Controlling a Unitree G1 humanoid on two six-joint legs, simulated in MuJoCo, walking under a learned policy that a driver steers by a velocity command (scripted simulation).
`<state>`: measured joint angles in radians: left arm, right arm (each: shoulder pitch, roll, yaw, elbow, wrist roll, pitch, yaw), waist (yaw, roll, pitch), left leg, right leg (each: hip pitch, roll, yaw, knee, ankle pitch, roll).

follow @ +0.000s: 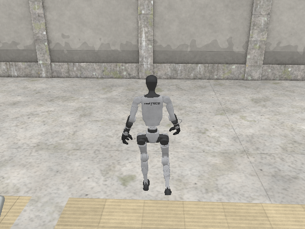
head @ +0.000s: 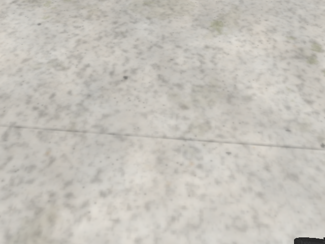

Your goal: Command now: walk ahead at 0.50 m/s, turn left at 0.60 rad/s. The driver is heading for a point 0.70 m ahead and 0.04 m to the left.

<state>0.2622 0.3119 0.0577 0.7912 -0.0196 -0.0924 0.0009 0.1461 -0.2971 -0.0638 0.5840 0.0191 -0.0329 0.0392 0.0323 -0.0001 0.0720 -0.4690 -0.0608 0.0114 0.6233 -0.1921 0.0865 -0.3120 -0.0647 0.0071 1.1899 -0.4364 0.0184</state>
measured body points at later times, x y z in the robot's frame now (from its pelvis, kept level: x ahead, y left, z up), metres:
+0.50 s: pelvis +0.29 -0.03 +0.01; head +0.31 -0.03 +0.46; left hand +0.40 +0.27 -0.07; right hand +0.42 -0.29 -0.11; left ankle +0.15 +0.07 -0.64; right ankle +0.37 -0.11 -0.72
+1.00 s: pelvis +0.53 +0.08 +0.01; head +0.57 +0.11 +0.46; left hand +0.49 +0.36 -0.12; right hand +0.80 -0.09 -0.06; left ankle +0.58 +0.19 -0.72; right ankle +0.44 -0.09 -0.64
